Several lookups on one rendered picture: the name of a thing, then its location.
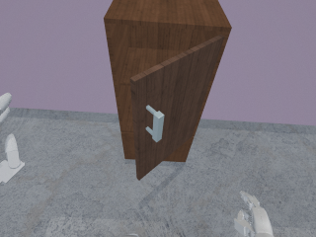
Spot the robot right hand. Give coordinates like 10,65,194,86
234,191,274,237

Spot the cupboard door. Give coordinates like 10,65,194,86
129,35,225,181

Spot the robot left hand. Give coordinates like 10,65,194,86
0,93,25,185

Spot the handle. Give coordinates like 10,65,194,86
145,105,165,142

